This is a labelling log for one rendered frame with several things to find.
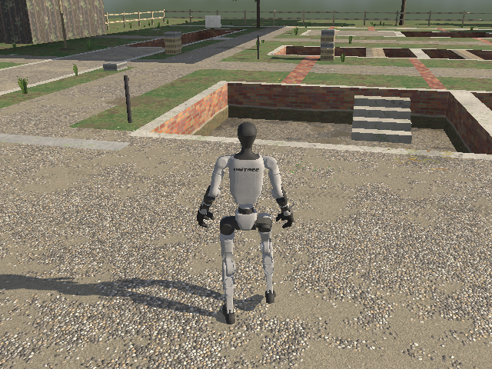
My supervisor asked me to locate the humanoid robot torso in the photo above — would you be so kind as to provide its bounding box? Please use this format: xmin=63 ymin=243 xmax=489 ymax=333
xmin=228 ymin=152 xmax=264 ymax=231

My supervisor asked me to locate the left robot upper arm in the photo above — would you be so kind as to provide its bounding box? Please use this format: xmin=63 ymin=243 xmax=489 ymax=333
xmin=208 ymin=155 xmax=231 ymax=198

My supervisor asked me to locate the robot right hand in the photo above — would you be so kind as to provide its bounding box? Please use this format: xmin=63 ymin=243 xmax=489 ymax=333
xmin=276 ymin=212 xmax=294 ymax=228

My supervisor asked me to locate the robot right forearm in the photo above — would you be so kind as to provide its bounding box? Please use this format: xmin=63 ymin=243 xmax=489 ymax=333
xmin=276 ymin=187 xmax=291 ymax=216

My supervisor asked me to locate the right robot shin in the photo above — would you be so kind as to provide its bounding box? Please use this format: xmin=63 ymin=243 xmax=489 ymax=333
xmin=262 ymin=241 xmax=274 ymax=294

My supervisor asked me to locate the robot left hand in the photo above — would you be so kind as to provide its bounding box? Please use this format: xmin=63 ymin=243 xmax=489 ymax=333
xmin=197 ymin=210 xmax=214 ymax=228

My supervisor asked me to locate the robot left forearm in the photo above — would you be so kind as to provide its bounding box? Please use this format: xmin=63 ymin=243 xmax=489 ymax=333
xmin=199 ymin=185 xmax=215 ymax=214

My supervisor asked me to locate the right robot upper arm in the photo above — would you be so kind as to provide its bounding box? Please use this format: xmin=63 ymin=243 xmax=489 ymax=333
xmin=263 ymin=156 xmax=284 ymax=199

